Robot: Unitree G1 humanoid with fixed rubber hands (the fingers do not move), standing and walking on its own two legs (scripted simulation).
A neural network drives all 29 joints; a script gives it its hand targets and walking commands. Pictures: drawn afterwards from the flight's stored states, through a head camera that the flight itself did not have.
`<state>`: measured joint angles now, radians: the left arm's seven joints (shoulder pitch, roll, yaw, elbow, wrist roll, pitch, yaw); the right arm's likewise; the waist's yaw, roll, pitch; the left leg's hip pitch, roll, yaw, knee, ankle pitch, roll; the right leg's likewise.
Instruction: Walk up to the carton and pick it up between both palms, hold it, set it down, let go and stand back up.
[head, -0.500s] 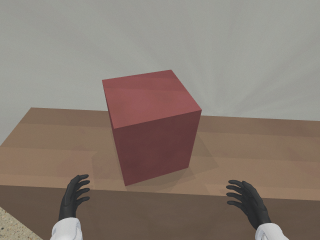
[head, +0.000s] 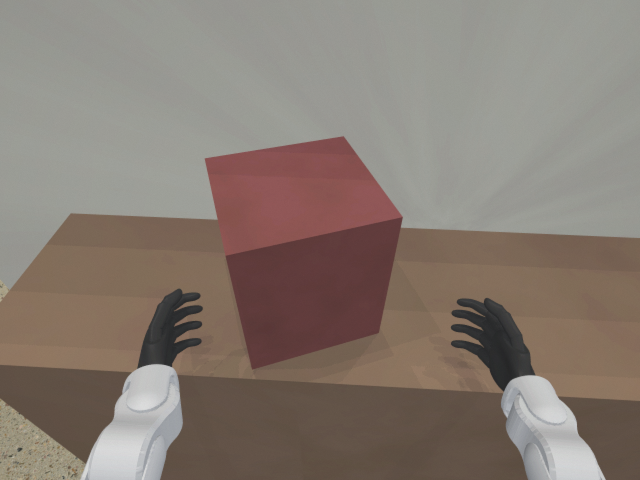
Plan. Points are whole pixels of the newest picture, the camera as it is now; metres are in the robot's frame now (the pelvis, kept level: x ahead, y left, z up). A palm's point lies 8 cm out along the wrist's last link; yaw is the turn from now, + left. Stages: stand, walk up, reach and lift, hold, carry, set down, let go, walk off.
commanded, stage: reach and lift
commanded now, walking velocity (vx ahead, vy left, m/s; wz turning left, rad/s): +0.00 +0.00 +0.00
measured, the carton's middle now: (298, 252) +0.43 +0.07 +0.05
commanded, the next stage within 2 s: none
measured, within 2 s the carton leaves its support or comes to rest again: neither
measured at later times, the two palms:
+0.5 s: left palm (148, 294) +0.28 +0.22 +0.13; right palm (474, 271) +0.35 -0.16 +0.12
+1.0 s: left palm (162, 244) +0.33 +0.21 +0.16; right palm (470, 222) +0.40 -0.16 +0.15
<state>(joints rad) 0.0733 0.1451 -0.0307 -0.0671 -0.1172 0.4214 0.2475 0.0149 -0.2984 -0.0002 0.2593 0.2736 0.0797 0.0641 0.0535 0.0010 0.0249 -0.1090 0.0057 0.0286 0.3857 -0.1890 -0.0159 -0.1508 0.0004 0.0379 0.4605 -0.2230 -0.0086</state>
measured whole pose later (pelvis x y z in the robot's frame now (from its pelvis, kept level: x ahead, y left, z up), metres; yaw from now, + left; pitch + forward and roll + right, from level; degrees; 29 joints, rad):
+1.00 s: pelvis -0.01 -0.01 +0.00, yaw +0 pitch -1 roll +1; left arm -0.54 0.15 0.14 -0.02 -0.17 0.84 0.26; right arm -0.63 -0.40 0.03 0.31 0.37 0.44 -0.02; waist 0.11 0.02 0.08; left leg -0.21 0.01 0.03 0.37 -0.15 -0.02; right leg -0.26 0.01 0.04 0.46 -0.19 -0.01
